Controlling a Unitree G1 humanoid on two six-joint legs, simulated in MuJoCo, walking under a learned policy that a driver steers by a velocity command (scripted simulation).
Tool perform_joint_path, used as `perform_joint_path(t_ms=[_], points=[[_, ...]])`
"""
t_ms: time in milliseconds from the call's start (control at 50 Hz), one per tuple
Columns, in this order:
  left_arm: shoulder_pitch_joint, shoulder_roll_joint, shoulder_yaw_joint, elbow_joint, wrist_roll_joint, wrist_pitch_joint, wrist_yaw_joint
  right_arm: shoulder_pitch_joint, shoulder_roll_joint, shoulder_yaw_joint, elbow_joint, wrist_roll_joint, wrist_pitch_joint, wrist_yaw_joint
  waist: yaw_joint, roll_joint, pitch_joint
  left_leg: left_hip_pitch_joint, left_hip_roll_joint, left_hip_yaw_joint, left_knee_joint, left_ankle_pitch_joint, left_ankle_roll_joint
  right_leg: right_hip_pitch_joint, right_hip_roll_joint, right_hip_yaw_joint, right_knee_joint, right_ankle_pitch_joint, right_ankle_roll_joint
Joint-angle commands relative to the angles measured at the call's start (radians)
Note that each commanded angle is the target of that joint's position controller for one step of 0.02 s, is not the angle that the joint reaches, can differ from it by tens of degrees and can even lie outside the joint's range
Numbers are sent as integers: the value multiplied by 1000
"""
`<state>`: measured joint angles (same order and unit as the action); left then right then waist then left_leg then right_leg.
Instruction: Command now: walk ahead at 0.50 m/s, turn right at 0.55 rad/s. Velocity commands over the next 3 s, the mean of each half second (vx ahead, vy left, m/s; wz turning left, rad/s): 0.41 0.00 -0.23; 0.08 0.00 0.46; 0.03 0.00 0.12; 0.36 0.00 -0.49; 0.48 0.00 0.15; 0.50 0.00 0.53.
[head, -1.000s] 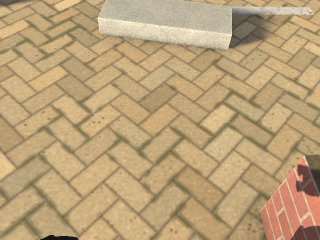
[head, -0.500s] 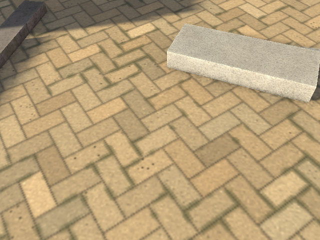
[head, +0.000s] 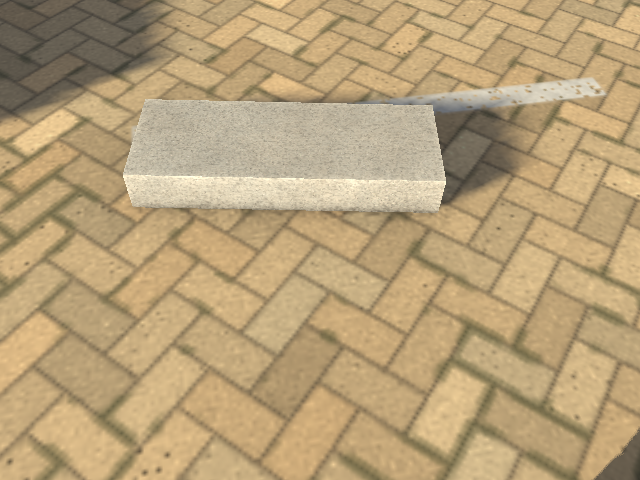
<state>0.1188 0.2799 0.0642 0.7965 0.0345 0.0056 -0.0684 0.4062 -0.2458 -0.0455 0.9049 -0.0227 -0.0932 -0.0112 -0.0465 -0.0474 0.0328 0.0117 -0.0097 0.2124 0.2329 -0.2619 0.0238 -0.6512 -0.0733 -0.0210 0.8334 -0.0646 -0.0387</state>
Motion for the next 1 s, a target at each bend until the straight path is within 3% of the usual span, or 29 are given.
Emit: perform_joint_path(t_ms=[20,60,100,120,140,160,180,200,220,240,260,300,340,380,440,520,580,620,640,660,680,700,720,740,760,800,840,920,1000], points=[[-106,15,-13,-100,2,-11,-14,-27,-139,-28,-50,0,-13,-5,14,131,63,-45,271,-58,-77,409,99,44,4,-53,-128,25,-27],[-127,28,-10,-116,7,-11,-13,-3,-156,-33,-35,0,-2,-9,11,130,64,15,285,-26,-23,533,88,74,29,-86,-178,-42,-60],[-89,42,-3,-112,16,-11,-4,6,-189,-41,-23,-1,12,-13,33,151,25,69,291,15,117,831,78,160,89,-124,-211,-147,-101],[-15,58,6,-94,18,-16,2,11,-202,-44,-19,-2,23,-15,65,152,-23,80,289,28,256,935,77,246,130,-133,-231,-192,-125],[124,79,22,-51,22,-26,13,6,-208,-44,-22,1,34,-14,126,125,-104,26,276,47,462,894,62,421,170,-129,-297,-172,-153],[290,151,51,-1,31,-31,31,14,-187,-37,-45,-4,37,-12,189,35,-210,-165,249,53,752,621,29,673,72,36,-346,-254,-199],[267,279,79,-19,15,-25,46,62,-58,-8,-123,1,29,12,109,-229,-297,-633,59,8,1108,-282,-35,990,-245,581,-411,-290,-352],[309,249,71,-37,-12,-14,54,-68,-140,-22,-139,-6,20,13,177,-57,-318,-742,27,-200,1187,-269,-27,976,-288,755,-553,-270,-358],[254,204,58,-13,-14,-13,66,-121,-133,-21,-147,12,12,16,147,-5,-167,-780,89,-215,1152,-135,-11,865,-264,546,-556,-144,-319],[202,142,40,-10,-17,-21,69,-98,-119,-13,-126,20,5,16,99,39,-93,-705,122,-214,1053,-67,-1,721,-222,430,-565,21,-275],[160,106,27,-5,-17,-33,70,-76,-109,-12,-101,10,14,17,58,55,-53,-629,144,-220,982,-50,0,627,-174,327,-581,132,-233],[130,61,6,4,-22,-63,68,-2,-95,-11,-58,-5,51,20,11,44,-40,-485,137,-222,925,-46,-10,509,-143,199,-604,408,-200],[150,79,7,28,-22,-86,66,15,-77,-13,-43,1,69,26,-6,35,-34,-473,104,-223,882,-21,-12,499,-130,108,-606,614,-185],[164,83,3,44,-18,-91,69,-19,-67,-15,-42,8,75,27,2,11,-20,-507,75,-234,818,42,-10,517,-112,29,-608,679,-149],[138,55,-11,43,-24,-83,80,-98,-55,-11,-58,11,78,29,17,-38,-5,-526,57,-207,664,155,-4,540,-81,-64,-603,671,-94],[190,64,-13,69,-29,-70,104,-198,-37,1,-93,3,77,34,66,-36,-14,-515,35,-138,489,230,11,633,-102,-104,-546,701,-86],[196,82,-6,79,-28,-55,118,-175,-51,-4,-98,-9,77,35,61,-48,-23,-476,-3,-108,431,121,44,687,-131,-108,-437,789,-90],[171,97,2,71,-28,-49,124,-105,-65,-12,-85,-15,74,29,33,-48,-49,-402,-42,-94,376,49,82,687,-138,-108,-297,858,-89],[149,108,6,64,-30,-46,125,-38,-73,-18,-70,-17,66,25,-9,-25,-76,-316,-50,-108,289,109,108,655,-121,-124,-161,800,-74],[125,123,12,44,-33,-45,123,48,-127,-35,-61,-20,54,17,-70,49,-132,-162,35,-233,206,451,166,540,-57,-152,87,553,-34],[169,32,-5,-5,-27,-44,111,41,-249,-66,-70,-9,54,7,-4,270,-192,53,308,-561,269,1151,305,245,133,-164,399,-409,12],[217,22,-14,-4,-22,-25,107,57,-260,-74,-71,36,69,6,-1,253,-328,90,399,-742,203,1071,441,169,168,40,535,-584,24],[185,45,-13,2,-14,-15,106,-17,-220,-71,-95,40,84,4,9,136,-226,-16,373,-692,152,807,427,127,109,87,559,-537,29],[128,62,-8,-10,-14,-15,107,-96,-160,-54,-111,30,98,0,25,70,-99,-135,314,-633,103,602,380,94,81,85,500,-475,33],[95,74,-2,-18,-11,-13,108,-142,-122,-41,-120,23,108,-2,44,33,-37,-206,256,-583,67,479,326,91,61,78,420,-426,42],[122,53,-8,-14,5,12,104,-164,-124,-43,-122,13,113,-4,62,77,-50,-267,175,-505,54,416,271,160,66,61,325,-362,63],[144,32,-13,-14,-6,25,103,-152,-152,-53,-119,8,108,3,64,94,-88,-259,145,-487,63,415,246,186,76,54,239,-351,79],[92,40,-11,-27,-14,35,108,-152,-177,-67,-135,0,117,7,25,150,-113,-249,130,-535,48,188,221,184,78,56,102,-331,97],[41,49,-8,-48,-21,31,111,-164,-187,-75,-147,-5,135,10,4,177,-93,-272,123,-619,32,6,204,221,96,64,-2,-334,91]])
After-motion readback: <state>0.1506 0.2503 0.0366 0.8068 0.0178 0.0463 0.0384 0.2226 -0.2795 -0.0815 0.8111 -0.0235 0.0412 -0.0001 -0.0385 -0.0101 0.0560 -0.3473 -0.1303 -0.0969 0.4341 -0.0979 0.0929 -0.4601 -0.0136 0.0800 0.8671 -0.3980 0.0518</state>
